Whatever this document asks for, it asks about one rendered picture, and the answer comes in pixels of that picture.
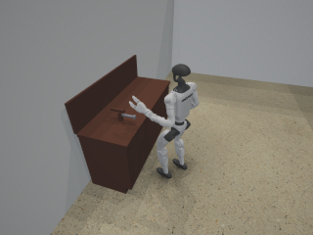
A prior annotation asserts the counter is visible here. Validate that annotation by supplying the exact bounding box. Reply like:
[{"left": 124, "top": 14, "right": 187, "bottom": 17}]
[{"left": 65, "top": 55, "right": 170, "bottom": 194}]

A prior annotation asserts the left robot forearm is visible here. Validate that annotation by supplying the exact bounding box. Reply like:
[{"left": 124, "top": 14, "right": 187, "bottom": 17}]
[{"left": 144, "top": 109, "right": 172, "bottom": 127}]

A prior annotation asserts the robot right upper arm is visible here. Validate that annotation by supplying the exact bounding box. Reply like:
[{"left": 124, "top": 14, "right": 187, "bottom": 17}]
[{"left": 186, "top": 82, "right": 200, "bottom": 108}]

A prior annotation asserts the robot head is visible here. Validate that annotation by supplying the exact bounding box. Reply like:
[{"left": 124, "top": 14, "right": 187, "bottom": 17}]
[{"left": 171, "top": 64, "right": 191, "bottom": 94}]

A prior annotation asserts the robot left upper arm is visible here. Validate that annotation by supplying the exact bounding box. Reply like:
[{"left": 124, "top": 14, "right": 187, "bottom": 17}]
[{"left": 164, "top": 92, "right": 177, "bottom": 128}]

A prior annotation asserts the robot left hand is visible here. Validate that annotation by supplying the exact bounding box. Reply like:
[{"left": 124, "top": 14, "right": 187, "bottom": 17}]
[{"left": 129, "top": 96, "right": 147, "bottom": 114}]

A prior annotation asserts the robot right shin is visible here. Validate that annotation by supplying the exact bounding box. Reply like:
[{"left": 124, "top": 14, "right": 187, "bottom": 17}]
[{"left": 174, "top": 139, "right": 185, "bottom": 165}]

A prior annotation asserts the tap lever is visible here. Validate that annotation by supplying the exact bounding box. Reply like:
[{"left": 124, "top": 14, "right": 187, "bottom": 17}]
[{"left": 121, "top": 114, "right": 136, "bottom": 119}]

